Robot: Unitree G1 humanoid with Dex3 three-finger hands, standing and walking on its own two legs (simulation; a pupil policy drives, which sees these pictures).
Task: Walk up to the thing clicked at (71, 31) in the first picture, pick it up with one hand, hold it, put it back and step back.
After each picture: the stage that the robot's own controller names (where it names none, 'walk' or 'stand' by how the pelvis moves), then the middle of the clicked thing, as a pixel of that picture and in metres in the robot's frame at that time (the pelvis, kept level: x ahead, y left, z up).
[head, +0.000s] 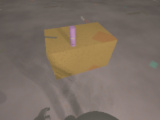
stand; (72, 36) +0.92 +0.24 -0.05
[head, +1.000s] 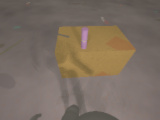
rise first; (84, 39) +0.85 +0.15 -0.04
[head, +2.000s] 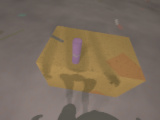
rise first; (76, 52) +0.54 +0.16 -0.02
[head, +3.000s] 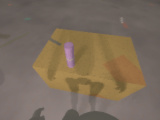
stand; (70, 56) +0.51 +0.18 -0.03
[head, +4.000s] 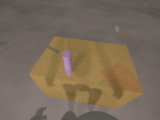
stand; (68, 64) +0.46 +0.20 -0.04
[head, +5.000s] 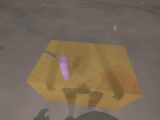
stand; (65, 69) +0.42 +0.21 -0.05
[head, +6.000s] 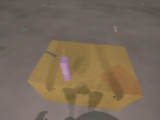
stand; (66, 69) +0.43 +0.21 -0.05
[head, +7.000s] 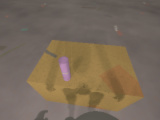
stand; (65, 69) +0.42 +0.21 -0.05
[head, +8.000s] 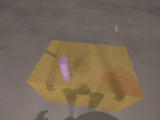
stand; (65, 70) +0.42 +0.21 -0.05
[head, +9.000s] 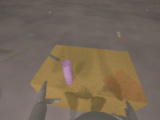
rise first; (68, 73) +0.41 +0.20 -0.05
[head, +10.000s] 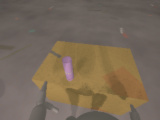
go down; (68, 69) +0.42 +0.20 -0.05
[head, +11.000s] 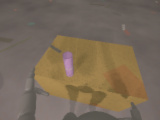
go down; (68, 65) +0.44 +0.19 -0.04
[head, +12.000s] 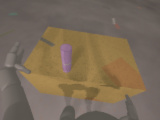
go down; (66, 60) +0.45 +0.17 +0.01
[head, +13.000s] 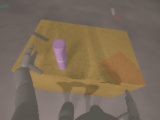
close in; (61, 56) +0.44 +0.19 +0.03
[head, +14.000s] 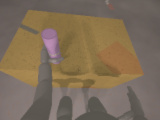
close; (53, 49) +0.46 +0.19 +0.06
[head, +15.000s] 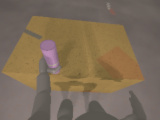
lift; (52, 59) +0.40 +0.21 +0.05
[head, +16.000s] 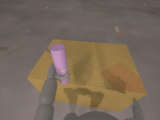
lift; (61, 66) +0.32 +0.18 +0.15
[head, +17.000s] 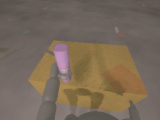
hold; (64, 65) +0.33 +0.17 +0.15
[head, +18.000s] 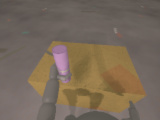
hold; (63, 66) +0.32 +0.17 +0.14
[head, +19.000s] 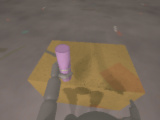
crouch; (64, 65) +0.33 +0.16 +0.14
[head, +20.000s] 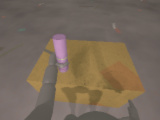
crouch; (61, 55) +0.41 +0.19 +0.14
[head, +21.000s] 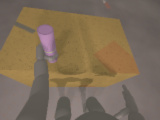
lower; (49, 47) +0.48 +0.20 +0.06
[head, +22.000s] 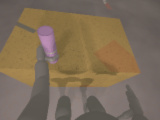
lower; (50, 48) +0.47 +0.20 +0.07
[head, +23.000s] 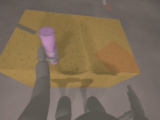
lower; (51, 48) +0.47 +0.20 +0.07
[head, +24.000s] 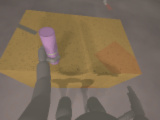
lower; (51, 49) +0.47 +0.20 +0.06
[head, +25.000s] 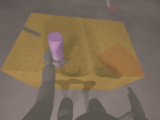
open; (57, 52) +0.45 +0.18 +0.06
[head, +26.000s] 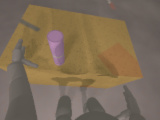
sink last; (57, 51) +0.44 +0.18 +0.05
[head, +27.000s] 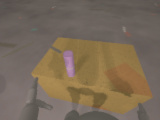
sink last; (69, 65) +0.44 +0.19 +0.01
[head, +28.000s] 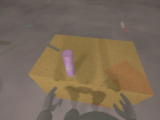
stand; (69, 64) +0.43 +0.18 +0.01
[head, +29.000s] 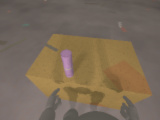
stand; (68, 65) +0.42 +0.18 +0.01
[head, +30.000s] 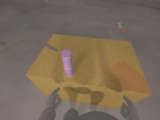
stand; (68, 64) +0.42 +0.18 +0.01
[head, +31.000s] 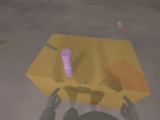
stand; (67, 64) +0.43 +0.18 +0.01
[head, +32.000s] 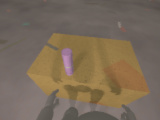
stand; (68, 63) +0.44 +0.18 +0.01
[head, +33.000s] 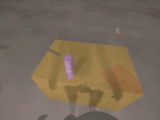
stand; (69, 68) +0.45 +0.18 -0.05
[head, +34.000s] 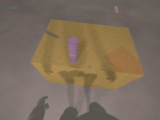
walk; (73, 51) +0.52 +0.14 -0.04
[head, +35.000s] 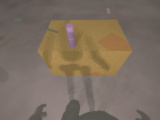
walk; (71, 37) +0.74 +0.23 -0.02
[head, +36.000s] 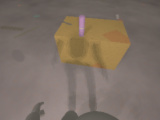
stand; (81, 26) +1.05 +0.18 -0.02
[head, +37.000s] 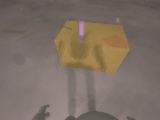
stand; (81, 31) +1.02 +0.16 -0.05
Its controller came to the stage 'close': yes
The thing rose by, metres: 0.21
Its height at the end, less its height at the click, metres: +0.00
